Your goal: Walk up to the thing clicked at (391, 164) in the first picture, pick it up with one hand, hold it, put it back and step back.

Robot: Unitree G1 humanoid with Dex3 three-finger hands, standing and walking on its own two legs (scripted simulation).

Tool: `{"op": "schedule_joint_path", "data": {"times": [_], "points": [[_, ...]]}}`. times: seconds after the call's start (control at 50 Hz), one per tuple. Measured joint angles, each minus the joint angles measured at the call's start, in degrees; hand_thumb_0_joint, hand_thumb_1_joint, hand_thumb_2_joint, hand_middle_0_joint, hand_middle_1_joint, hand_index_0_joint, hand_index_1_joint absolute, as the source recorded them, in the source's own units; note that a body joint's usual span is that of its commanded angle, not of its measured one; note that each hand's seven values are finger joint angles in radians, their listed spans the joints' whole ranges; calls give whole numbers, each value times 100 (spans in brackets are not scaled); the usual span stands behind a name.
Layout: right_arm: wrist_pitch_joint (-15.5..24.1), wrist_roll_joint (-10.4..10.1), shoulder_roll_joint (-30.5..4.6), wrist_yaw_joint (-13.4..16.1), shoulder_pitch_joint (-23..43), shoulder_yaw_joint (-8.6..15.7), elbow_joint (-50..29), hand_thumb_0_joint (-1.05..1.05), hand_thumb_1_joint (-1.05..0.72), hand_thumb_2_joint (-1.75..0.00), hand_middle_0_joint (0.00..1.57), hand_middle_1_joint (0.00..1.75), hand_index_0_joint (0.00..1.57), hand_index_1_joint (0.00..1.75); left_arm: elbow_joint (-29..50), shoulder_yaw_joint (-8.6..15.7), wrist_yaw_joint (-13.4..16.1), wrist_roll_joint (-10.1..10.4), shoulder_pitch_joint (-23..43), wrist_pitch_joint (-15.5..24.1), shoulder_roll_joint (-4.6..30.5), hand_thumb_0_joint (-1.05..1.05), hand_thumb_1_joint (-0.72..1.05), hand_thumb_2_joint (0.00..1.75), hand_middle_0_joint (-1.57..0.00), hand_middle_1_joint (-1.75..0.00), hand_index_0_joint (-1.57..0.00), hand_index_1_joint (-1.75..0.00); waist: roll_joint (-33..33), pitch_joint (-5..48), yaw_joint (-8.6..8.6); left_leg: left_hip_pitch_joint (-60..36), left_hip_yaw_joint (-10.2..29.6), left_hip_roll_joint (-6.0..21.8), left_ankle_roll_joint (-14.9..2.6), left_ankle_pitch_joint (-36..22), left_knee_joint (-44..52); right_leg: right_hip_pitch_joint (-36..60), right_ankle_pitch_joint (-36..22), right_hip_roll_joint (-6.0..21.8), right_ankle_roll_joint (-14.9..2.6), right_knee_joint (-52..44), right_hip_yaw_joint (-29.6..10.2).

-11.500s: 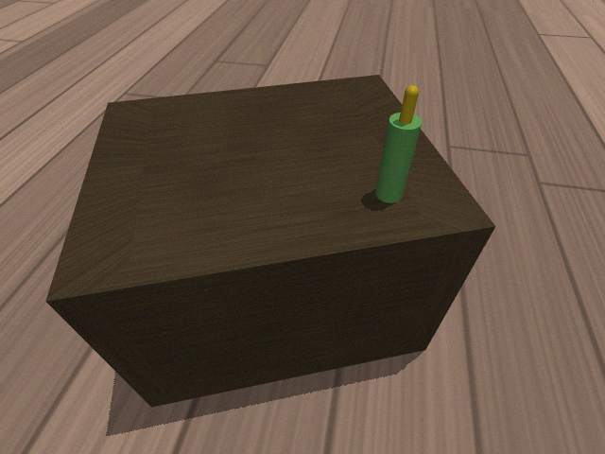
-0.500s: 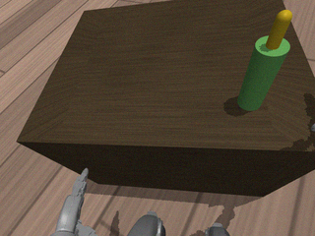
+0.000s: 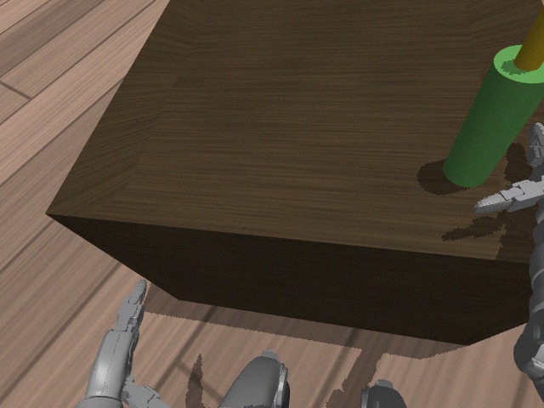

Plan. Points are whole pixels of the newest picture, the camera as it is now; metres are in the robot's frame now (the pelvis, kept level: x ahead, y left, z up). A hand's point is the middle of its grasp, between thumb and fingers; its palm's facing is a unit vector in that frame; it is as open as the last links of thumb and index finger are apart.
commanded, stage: close in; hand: right
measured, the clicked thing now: (501, 106) +0.53 -0.20 +0.11
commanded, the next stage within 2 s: rest palm in 0.08 s
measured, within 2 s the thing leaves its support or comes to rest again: leaves its support in 1.62 s
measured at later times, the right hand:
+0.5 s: hand (479, 155) +0.50 -0.19 +0.04, palm faces +0.13 +0.99 +0.04, open 16.8 cm
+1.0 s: hand (486, 147) +0.51 -0.20 +0.05, palm faces +0.14 +0.99 +0.02, open 10.2 cm
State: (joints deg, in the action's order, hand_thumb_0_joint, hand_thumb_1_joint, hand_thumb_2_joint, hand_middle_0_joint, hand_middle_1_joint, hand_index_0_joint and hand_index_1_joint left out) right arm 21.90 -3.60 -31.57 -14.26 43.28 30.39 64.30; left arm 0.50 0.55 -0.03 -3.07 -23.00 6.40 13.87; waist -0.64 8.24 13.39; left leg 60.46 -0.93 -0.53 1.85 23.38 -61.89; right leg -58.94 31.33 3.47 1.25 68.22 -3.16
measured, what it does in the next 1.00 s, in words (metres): stands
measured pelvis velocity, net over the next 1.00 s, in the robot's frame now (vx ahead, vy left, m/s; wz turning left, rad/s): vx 0.01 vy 0.00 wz -0.01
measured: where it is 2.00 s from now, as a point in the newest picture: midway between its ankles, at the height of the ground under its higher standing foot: outside the picture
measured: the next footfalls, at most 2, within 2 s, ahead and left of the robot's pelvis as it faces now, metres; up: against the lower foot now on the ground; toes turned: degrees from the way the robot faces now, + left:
none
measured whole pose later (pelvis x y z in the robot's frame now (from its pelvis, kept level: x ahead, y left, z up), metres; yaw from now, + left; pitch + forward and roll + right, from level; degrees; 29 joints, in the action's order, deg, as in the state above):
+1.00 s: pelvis +0.01 +0.00 +0.00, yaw +0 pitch +23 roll +3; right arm 22.4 -2.8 -27.6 -8.1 44.8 27.5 62.9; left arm 0.5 1.9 -1.2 -3.1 -23.0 3.9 13.5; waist -0.4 8.6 13.0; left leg 60.5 -0.5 -0.2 1.6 24.6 -62.4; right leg -58.2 31.8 3.1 1.6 67.4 -2.7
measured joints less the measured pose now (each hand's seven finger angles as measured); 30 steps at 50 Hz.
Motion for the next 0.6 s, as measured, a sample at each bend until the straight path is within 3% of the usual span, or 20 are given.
{"op": "schedule_joint_path", "data": {"times": [0.38,0.6], "points": [[-10,90,520,496,11,-308,-268,-1,47,-2,8,4,8,4,166,192,-60,1,-128,-125,13,-1,-57,7,-6,-4,-4,-5,-17,-21,-24,-40,12,29,-27,57,-44,82,3,-28,29,-51,12],[69,213,297,643,333,-186,-18,-1,48,-3,35,16,34,16,282,104,-94,-35,-72,-202,-28,-1,-55,6,-6,-5,-5,-5,-6,-96,59,73,22,24,-38,60,-105,-15,2,-26,39,-11,19]]}}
